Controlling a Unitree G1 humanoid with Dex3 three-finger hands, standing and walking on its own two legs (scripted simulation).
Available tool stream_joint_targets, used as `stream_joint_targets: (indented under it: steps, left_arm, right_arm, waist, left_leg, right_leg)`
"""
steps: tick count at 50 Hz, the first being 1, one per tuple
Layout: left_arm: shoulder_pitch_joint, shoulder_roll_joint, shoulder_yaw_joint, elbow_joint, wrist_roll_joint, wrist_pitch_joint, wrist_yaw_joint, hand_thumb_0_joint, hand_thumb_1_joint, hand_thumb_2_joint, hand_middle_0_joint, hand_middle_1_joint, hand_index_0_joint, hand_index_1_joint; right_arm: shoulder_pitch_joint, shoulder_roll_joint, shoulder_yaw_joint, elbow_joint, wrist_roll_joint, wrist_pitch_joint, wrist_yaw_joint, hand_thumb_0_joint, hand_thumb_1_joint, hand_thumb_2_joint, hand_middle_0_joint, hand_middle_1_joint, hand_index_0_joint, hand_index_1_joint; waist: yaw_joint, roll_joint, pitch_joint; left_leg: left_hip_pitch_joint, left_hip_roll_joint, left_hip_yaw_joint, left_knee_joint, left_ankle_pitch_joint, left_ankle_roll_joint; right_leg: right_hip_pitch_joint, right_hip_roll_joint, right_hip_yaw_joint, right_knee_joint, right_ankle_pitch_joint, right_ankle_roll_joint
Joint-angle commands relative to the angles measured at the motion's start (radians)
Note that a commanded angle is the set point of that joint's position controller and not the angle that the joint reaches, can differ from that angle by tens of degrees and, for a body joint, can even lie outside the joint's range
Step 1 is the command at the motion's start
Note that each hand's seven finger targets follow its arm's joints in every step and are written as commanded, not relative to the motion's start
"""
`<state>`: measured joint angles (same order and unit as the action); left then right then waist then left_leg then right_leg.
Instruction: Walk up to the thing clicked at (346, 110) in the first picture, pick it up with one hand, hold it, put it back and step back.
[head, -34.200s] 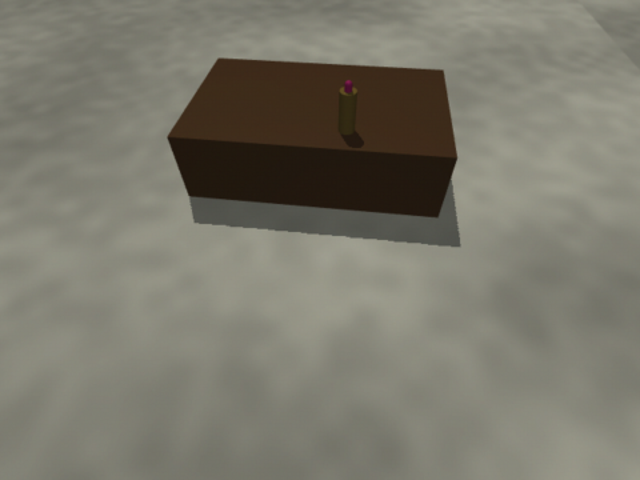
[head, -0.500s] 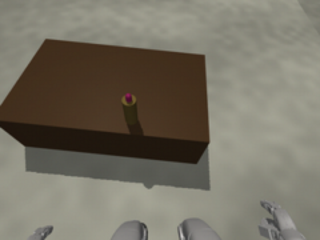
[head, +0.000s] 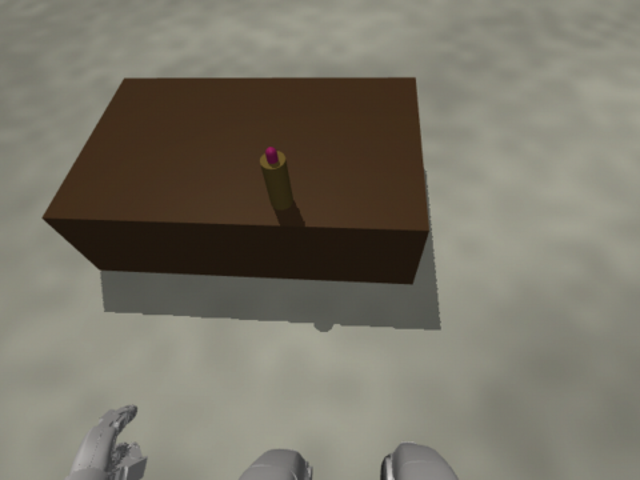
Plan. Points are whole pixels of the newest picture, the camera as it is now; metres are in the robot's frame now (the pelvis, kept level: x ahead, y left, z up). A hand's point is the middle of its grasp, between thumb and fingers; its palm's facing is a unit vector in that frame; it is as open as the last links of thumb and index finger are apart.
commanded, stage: step back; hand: left
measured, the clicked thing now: (276, 177) +0.83 +0.15 -0.33
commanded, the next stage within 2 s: stand in 1.80 s
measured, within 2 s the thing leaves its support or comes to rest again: neither
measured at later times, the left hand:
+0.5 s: hand out of the picture -0.09 +0.29 -0.16, palm faces -0.09 -0.92 -0.39, open 7.4 cm
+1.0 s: hand out of the picture -0.19 +0.29 -0.15, palm faces +0.01 -0.95 -0.31, open 7.4 cm
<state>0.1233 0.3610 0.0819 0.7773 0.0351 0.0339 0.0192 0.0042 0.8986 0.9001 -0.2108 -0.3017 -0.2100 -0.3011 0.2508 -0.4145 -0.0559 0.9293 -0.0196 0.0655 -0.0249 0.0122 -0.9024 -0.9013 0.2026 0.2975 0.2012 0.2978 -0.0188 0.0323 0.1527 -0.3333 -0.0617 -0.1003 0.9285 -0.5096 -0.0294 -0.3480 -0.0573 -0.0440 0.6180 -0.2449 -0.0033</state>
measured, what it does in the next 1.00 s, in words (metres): walks backwards: left foot, then right foot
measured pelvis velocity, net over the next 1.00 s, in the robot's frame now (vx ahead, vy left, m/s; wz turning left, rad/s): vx -0.28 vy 0.02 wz -0.02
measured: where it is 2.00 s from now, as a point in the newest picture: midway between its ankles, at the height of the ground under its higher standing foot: outside the picture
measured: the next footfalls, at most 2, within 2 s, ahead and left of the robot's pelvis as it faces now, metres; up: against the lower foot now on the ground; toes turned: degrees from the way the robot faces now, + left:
left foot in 0.08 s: -0.02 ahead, +0.13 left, +0.00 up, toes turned -1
right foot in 0.50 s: -0.17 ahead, -0.11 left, +0.00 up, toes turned -4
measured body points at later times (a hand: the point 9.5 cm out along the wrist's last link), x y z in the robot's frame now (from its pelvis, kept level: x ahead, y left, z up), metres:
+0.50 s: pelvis -0.17 +0.02 -0.01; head -0.11 +0.02 +0.43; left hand -0.08 +0.34 -0.14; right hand -0.03 -0.30 -0.11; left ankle -0.06 +0.13 -0.73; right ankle -0.21 -0.11 -0.73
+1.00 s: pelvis -0.28 +0.02 +0.00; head -0.28 +0.05 +0.45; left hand -0.19 +0.34 -0.13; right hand -0.24 -0.28 -0.10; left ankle -0.29 +0.14 -0.73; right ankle -0.27 -0.13 -0.69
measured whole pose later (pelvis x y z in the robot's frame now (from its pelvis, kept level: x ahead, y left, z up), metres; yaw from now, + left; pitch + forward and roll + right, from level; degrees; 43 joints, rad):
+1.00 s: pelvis -0.28 +0.02 +0.00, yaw -1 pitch -3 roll +0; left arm 0.19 0.40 0.08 0.91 0.02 0.06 -0.04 0.00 0.90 0.90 -0.21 -0.30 -0.21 -0.30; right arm 0.26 -0.33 -0.03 0.98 -0.05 -0.02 -0.01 0.01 -0.90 -0.90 0.21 0.30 0.21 0.30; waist 0.01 -0.07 0.05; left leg -0.19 -0.02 0.00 0.56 -0.33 0.02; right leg -0.37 -0.03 0.06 0.85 -0.41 -0.02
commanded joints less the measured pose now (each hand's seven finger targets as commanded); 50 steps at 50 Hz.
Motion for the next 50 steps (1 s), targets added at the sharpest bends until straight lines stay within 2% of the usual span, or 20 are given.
stream_joint_targets:
  steps: [1, 3, 4, 5, 6, 7, 10, 16, 21, 24, 26, 27, 28, 31, 37, 40, 42, 44, 47, 50]
  left_arm:
    - [0.011, 0.263, 0.063, -0.064, -0.007, 0.001, 0.02, 0.0, 0.9, 0.9, -0.2, -0.3, -0.2, -0.3]
    - [-0.043, 0.252, 0.05, -0.084, -0.019, 0.014, 0.013, 0.0, 0.9, 0.9, -0.2, -0.3, -0.2, -0.3]
    - [-0.023, 0.211, 0.038, -0.094, -0.024, 0.017, 0.008, 0.0, 0.9, 0.9, -0.2, -0.3, -0.2, -0.3]
    - [-0.029, 0.178, 0.029, -0.099, -0.034, 0.016, 0.01, 0.0, 0.9, 0.9, -0.2, -0.3, -0.2, -0.3]
    - [-0.099, 0.225, 0.056, -0.1, -0.021, 0.016, 0.026, 0.0, 0.9, 0.9, -0.2, -0.3, -0.2, -0.3]
    - [-0.111, 0.248, 0.06, -0.08, -0.015, 0.019, 0.027, 0.0, 0.9, 0.9, -0.2, -0.3, -0.2, -0.3]
    - [0.021, 0.212, 0.051, -0.018, -0.04, 0.023, 0.016, 0.0, 0.9, 0.9, -0.2, -0.3, -0.2, -0.3]
    - [0.016, 0.193, 0.043, -0.021, -0.017, 0.0, 0.007, 0.0, 0.9, 0.9, -0.2, -0.3, -0.2, -0.3]
    - [0.085, 0.198, 0.035, 0.016, -0.012, -0.006, -0.005, 0.0, 0.9, 0.9, -0.2, -0.3, -0.2, -0.3]
    - [0.222, 0.211, 0.049, 0.089, -0.006, -0.004, -0.014, 0.0, 0.9, 0.9, -0.2, -0.3, -0.2, -0.3]
    - [0.185, 0.32, 0.08, 0.053, 0.014, -0.006, -0.019, 0.0, 0.9, 0.9, -0.2, -0.3, -0.2, -0.3]
    - [0.087, 0.415, 0.094, 0.016, 0.019, 0.001, -0.018, 0.0, 0.9, 0.9, -0.2, -0.3, -0.2, -0.3]
    - [0.008, 0.4, 0.089, -0.015, 0.017, -0.004, -0.011, 0.0, 0.9, 0.9, -0.2, -0.3, -0.2, -0.3]
    - [-0.067, 0.257, 0.058, -0.035, 0.013, -0.01, -0.001, 0.0, 0.9, 0.9, -0.2, -0.3, -0.2, -0.3]
    - [0.041, 0.26, 0.07, -0.033, 0.033, -0.008, -0.003, 0.0, 0.9, 0.9, -0.2, -0.3, -0.2, -0.3]
    - [0.029, 0.252, 0.059, -0.023, 0.008, 0.01, -0.016, 0.0, 0.9, 0.9, -0.2, -0.3, -0.2, -0.3]
    - [0.124, 0.122, 0.019, -0.01, -0.012, 0.017, -0.023, 0.0, 0.9, 0.9, -0.2, -0.3, -0.2, -0.3]
    - [-0.047, 0.263, 0.051, -0.007, -0.002, 0.008, -0.015, 0.0, 0.9, 0.9, -0.2, -0.3, -0.2, -0.3]
    - [0.041, 0.222, 0.047, 0.051, -0.023, 0.0, -0.042, 0.0, 0.9, 0.9, -0.2, -0.3, -0.2, -0.3]
    - [-0.007, 0.207, 0.043, 0.066, -0.013, -0.013, -0.051, 0.0, 0.9, 0.9, -0.2, -0.3, -0.2, -0.3]
  right_arm:
    - [0.018, -0.144, -0.044, -0.08, -0.004, -0.046, -0.003, 0.0, -0.9, -0.9, 0.2, 0.3, 0.2, 0.3]
    - [0.091, -0.161, -0.056, -0.048, -0.007, -0.051, -0.003, 0.0, -0.9, -0.9, 0.2, 0.3, 0.2, 0.3]
    - [0.072, -0.212, -0.069, -0.056, -0.016, -0.054, -0.004, 0.0, -0.9, -0.9, 0.2, 0.3, 0.2, 0.3]
    - [0.016, -0.305, -0.084, -0.078, -0.026, -0.052, 0.002, 0.0, -0.9, -0.9, 0.2, 0.3, 0.2, 0.3]
    - [-0.031, -0.38, -0.091, -0.108, -0.024, -0.049, 0.007, 0.0, -0.9, -0.9, 0.2, 0.3, 0.2, 0.3]
    - [-0.084, -0.331, -0.086, -0.109, -0.024, -0.058, 0.001, 0.0, -0.9, -0.9, 0.2, 0.3, 0.2, 0.3]
    - [-0.193, -0.214, -0.049, -0.135, -0.027, -0.06, -0.011, 0.0, -0.9, -0.9, 0.2, 0.3, 0.2, 0.3]
    - [-0.077, -0.189, -0.053, -0.13, -0.012, -0.056, -0.01, 0.0, -0.9, -0.9, 0.2, 0.3, 0.2, 0.3]
    - [-0.132, -0.24, -0.067, -0.165, -0.014, -0.036, -0.003, 0.0, -0.9, -0.9, 0.2, 0.3, 0.2, 0.3]
    - [-0.199, -0.24, -0.063, -0.178, -0.002, -0.023, 0.001, 0.0, -0.9, -0.9, 0.2, 0.3, 0.2, 0.3]
    - [-0.188, -0.157, -0.039, -0.201, 0.009, -0.028, 0.001, 0.0, -0.9, -0.9, 0.2, 0.3, 0.2, 0.3]
    - [-0.222, -0.163, -0.051, -0.204, 0.01, -0.026, -0.015, 0.0, -0.9, -0.9, 0.2, 0.3, 0.2, 0.3]
    - [-0.194, -0.195, -0.064, -0.183, 0.009, -0.025, -0.019, 0.0, -0.9, -0.9, 0.2, 0.3, 0.2, 0.3]
    - [-0.122, -0.159, -0.045, -0.132, 0.018, -0.033, -0.008, 0.0, -0.9, -0.9, 0.2, 0.3, 0.2, 0.3]
    - [-0.072, -0.132, -0.031, -0.114, -0.006, -0.074, -0.01, 0.0, -0.9, -0.9, 0.2, 0.3, 0.2, 0.3]
    - [0.033, -0.126, -0.042, -0.045, -0.02, -0.096, -0.014, 0.0, -0.9, -0.9, 0.2, 0.3, 0.2, 0.3]
    - [-0.034, -0.236, -0.068, -0.056, -0.045, -0.109, -0.017, 0.0, -0.9, -0.9, 0.2, 0.3, 0.2, 0.3]
    - [-0.136, -0.325, -0.078, -0.081, -0.026, -0.112, -0.011, 0.0, -0.9, -0.9, 0.2, 0.3, 0.2, 0.3]
    - [-0.192, -0.186, -0.036, -0.079, -0.034, -0.132, -0.007, 0.0, -0.9, -0.9, 0.2, 0.3, 0.2, 0.3]
    - [-0.113, -0.206, -0.053, -0.045, -0.035, -0.128, 0.007, 0.0, -0.9, -0.9, 0.2, 0.3, 0.2, 0.3]
  waist:
    - [0.041, -0.241, -0.222]
    - [-0.008, -0.157, -0.233]
    - [0.008, -0.003, -0.235]
    - [0.013, 0.206, -0.209]
    - [-0.047, 0.237, -0.169]
    - [-0.026, 0.177, -0.11]
    - [0.069, 0.08, -0.102]
    - [-0.01, 0.128, -0.168]
    - [0.001, 0.189, -0.267]
    - [0.067, 0.141, -0.295]
    - [0.06, -0.19, -0.192]
    - [0.102, -0.342, -0.129]
    - [0.063, -0.316, -0.063]
    - [0.006, -0.158, -0.098]
    - [0.073, -0.266, -0.193]
    - [0.031, -0.212, -0.226]
    - [0.081, 0.16, -0.197]
    - [0.013, 0.131, -0.052]
    - [0.074, 0.109, -0.021]
    - [0.012, 0.133, -0.032]
  left_leg:
    - [0.001, 0.035, 0.091, -0.316, 0.087, 0.027]
    - [0.112, 0.037, 0.115, -0.521, 0.338, 0.043]
    - [0.156, 0.172, -0.083, -0.543, 0.438, 0.086]
    - [0.189, 0.371, -0.354, -0.576, 0.591, 0.191]
    - [-0.003, 0.472, -0.471, -0.613, 0.592, 0.334]
    - [-0.063, 0.482, -0.461, -0.621, 0.558, 0.345]
    - [0.049, 0.297, -0.108, -0.517, 0.703, 0.228]
    - [0.315, 0.303, -0.089, -0.451, 0.741, 0.279]
    - [0.249, 0.334, -0.094, -0.438, 0.59, 0.264]
    - [0.084, 0.295, -0.056, -0.405, 0.4, 0.182]
    - [-0.203, 0.082, 0.046, -0.176, 0.056, 0.058]
    - [-0.157, -0.018, 0.035, 0.072, -0.11, 0.015]
    - [-0.095, 0.028, -0.04, 0.189, -0.094, 0.011]
    - [-0.098, -0.055, -0.027, 0.25, 0.031, 0.03]
    - [-0.132, 0.04, 0.093, -0.194, -0.01, 0.01]
    - [0.134, 0.028, 0.112, -0.633, 0.215, 0.04]
    - [0.325, 0.318, -0.376, -0.676, 0.123, 0.13]
    - [-0.119, 0.479, -0.516, -0.753, -0.206, 0.295]
    - [-0.014, 0.254, -0.141, -0.661, 0.046, 0.162]
    - [0.023, 0.244, -0.148, -0.68, -0.099, 0.16]
  right_leg:
    - [0.271, -0.198, 0.191, -0.042, 0.425, -0.168]
    - [0.185, -0.164, 0.166, 0.03, 0.3, -0.113]
    - [0.067, -0.081, 0.123, 0.133, 0.13, -0.069]
    - [-0.133, 0.104, 0.034, 0.303, -0.237, -0.023]
    - [-0.091, 0.133, 0.169, 0.493, -0.456, -0.004]
    - [-0.081, 0.112, 0.234, 0.594, -0.412, -0.01]
    - [-0.169, 0.158, 0.246, 0.713, -0.245, -0.023]
    - [-0.189, 0.113, 0.163, 0.427, -0.265, 0.048]
    - [0.011, 0.06, 0.07, 0.087, -0.218, 0.025]
    - [0.208, 0.064, 0.031, -0.144, -0.047, -0.034]
    - [0.17, -0.179, 0.44, -0.26, -0.159, -0.143]
    - [-0.082, -0.353, 0.59, -0.354, -0.164, -0.297]
    - [-0.217, -0.38, 0.606, -0.376, -0.151, -0.311]
    - [-0.068, -0.162, 0.218, -0.216, 0.19, -0.196]
    - [0.27, -0.169, 0.232, -0.159, 0.004, -0.184]
    - [0.182, -0.151, 0.189, 0.007, 0.018, -0.133]
    - [-0.228, 0.03, 0.061, 0.267, -0.279, -0.025]
    - [-0.076, -0.034, 0.163, 0.344, -0.302, -0.012]
    - [-0.064, 0.014, 0.154, 0.284, -0.132, -0.019]
    - [-0.016, 0.03, 0.074, 0.128, -0.193, -0.008]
